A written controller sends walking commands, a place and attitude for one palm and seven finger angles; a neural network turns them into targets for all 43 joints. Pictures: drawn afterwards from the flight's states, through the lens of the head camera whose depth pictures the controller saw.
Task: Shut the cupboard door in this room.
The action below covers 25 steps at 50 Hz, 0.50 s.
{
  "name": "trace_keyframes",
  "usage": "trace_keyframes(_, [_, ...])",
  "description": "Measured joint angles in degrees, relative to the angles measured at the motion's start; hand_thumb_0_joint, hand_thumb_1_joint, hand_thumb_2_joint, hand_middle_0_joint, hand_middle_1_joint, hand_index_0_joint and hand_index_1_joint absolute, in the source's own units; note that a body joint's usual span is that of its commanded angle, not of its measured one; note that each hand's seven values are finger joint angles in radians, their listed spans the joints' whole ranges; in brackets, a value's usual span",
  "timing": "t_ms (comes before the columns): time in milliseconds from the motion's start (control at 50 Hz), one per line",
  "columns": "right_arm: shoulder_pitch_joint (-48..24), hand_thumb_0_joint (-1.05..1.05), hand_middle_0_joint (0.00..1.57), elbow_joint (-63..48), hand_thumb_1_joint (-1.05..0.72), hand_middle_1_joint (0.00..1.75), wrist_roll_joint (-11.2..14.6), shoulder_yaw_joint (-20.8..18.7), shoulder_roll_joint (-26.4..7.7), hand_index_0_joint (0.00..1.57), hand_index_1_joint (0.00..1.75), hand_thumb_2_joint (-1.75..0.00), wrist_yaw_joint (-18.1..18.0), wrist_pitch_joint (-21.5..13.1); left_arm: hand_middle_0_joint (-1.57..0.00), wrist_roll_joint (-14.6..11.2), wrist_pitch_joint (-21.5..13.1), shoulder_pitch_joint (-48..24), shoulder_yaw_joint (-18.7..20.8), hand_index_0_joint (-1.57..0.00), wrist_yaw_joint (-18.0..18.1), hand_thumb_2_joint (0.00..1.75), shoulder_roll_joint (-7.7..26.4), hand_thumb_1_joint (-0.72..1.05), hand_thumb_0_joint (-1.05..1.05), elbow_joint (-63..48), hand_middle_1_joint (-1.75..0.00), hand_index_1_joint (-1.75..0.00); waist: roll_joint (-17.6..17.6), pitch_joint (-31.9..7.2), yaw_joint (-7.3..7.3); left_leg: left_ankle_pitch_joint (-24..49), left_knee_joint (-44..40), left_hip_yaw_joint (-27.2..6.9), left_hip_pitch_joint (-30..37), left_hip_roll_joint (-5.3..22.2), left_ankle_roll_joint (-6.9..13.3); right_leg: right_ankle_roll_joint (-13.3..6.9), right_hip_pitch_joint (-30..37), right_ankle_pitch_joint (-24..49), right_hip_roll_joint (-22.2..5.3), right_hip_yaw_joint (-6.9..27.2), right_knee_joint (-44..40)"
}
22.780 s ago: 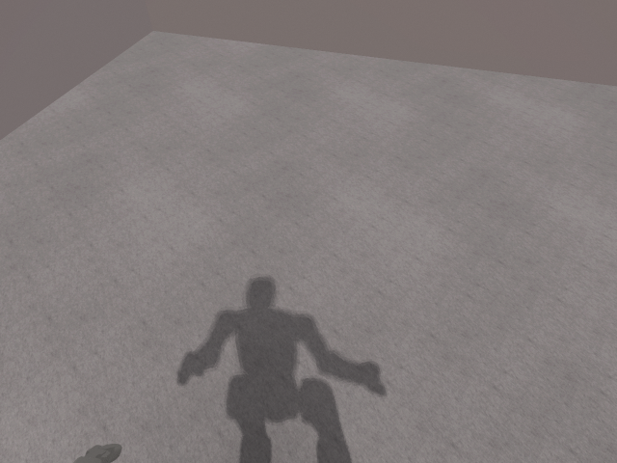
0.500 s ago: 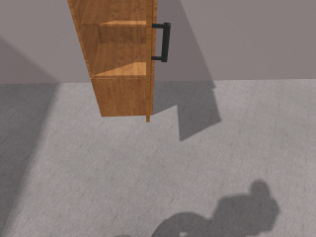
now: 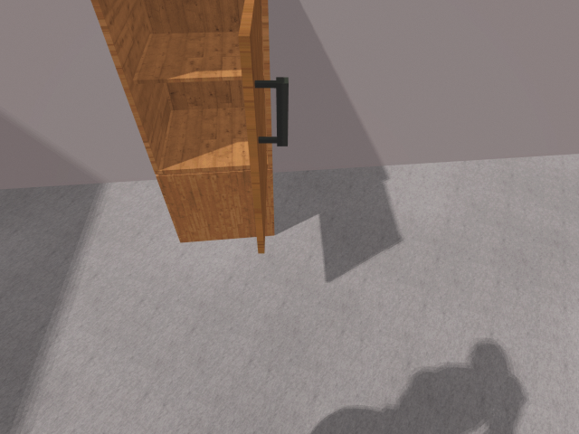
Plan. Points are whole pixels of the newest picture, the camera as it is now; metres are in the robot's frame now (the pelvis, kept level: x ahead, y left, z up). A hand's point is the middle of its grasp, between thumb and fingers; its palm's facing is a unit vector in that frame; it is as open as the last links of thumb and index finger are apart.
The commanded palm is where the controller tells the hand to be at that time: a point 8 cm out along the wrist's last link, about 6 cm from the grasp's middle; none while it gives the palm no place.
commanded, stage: stand and wait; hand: left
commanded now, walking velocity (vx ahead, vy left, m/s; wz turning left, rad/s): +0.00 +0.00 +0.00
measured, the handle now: (271, 114) +0.68 +0.07 +0.08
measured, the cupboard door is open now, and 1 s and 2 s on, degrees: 85 85 85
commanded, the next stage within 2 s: look at it before walking up in 0.18 s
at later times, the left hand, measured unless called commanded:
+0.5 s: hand out of the picture -0.02 +0.15 -0.18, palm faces +0.05 -0.99 -0.16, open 7.4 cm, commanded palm none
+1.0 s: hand out of the picture -0.01 +0.18 -0.18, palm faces +0.02 -0.98 -0.19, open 7.4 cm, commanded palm none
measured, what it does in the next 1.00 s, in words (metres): stands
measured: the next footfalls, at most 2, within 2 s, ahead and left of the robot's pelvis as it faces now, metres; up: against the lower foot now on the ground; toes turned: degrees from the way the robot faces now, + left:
left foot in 1.78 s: +0.07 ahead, +0.12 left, +0.00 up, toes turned -27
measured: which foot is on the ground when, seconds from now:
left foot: down 0.00-1.00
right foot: down 0.00-1.00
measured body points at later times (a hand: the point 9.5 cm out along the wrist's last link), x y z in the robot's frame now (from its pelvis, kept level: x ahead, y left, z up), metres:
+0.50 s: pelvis +0.01 +0.00 +0.00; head +0.02 +0.00 +0.45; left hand -0.03 +0.20 -0.16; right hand +0.00 -0.22 -0.16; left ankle -0.01 +0.11 -0.74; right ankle -0.06 -0.11 -0.74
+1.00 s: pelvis +0.00 +0.01 +0.00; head +0.02 +0.01 +0.45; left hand -0.01 +0.23 -0.16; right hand +0.00 -0.22 -0.16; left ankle +0.00 +0.11 -0.74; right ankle -0.05 -0.11 -0.74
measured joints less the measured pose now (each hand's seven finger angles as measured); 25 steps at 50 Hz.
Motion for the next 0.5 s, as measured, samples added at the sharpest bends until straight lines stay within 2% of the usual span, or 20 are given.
trace_keyframes(220, [0.2,0.01,0.2,0.4,-0.91,0.3,0.1,0.1,2.1,0.2,0.3,-0.9,-0.2,0.0,-0.2,0.0,0.1,2.0,-0.2,-0.2,0.3,0.9,-2.1,0.91,0.01,0.8,-0.3,-0.3,0.2,0.5,0.17,-0.6,0.2,-0.2,0.6,0.2,-0.3,-0.2,0.9,-0.5,0.2,-0.2,-0.3])
trace_keyframes(500, [-0.8,0.01,0.2,-0.1,-0.92,0.3,0.1,-0.4,0.7,0.2,0.3,-0.9,-0.6,-0.1,-0.2,0.2,-0.1,3.3,-0.3,-0.2,0.4,0.9,-2.5,0.91,0.01,1.2,-0.3,-0.3,-0.3,0.1,0.67,-1.0,0.5,-0.4,0.9,0.2,-0.3,-0.2,1.4,-0.7,0.3,-0.4,-0.4])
